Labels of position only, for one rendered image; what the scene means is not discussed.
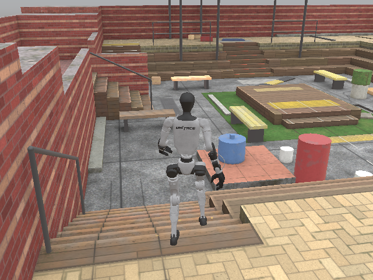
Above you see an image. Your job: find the left robot forearm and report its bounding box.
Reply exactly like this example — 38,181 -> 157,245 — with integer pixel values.
158,139 -> 165,151

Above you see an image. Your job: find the robot right hand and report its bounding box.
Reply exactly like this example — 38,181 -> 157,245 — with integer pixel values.
211,172 -> 225,190

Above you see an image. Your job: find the left robot foot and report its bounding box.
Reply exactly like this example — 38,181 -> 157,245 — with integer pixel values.
170,230 -> 180,246

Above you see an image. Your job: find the robot left hand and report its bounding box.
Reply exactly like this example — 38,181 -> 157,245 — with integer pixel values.
159,146 -> 172,156

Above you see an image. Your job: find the robot left thigh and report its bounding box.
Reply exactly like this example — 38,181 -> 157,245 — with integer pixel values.
166,163 -> 180,206

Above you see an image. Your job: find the left robot upper arm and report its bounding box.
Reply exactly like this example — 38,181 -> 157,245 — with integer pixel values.
159,117 -> 175,147

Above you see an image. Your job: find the right robot upper arm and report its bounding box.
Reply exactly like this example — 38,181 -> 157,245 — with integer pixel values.
199,118 -> 213,152

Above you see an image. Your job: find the right robot forearm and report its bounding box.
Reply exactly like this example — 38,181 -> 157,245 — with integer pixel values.
208,142 -> 223,174

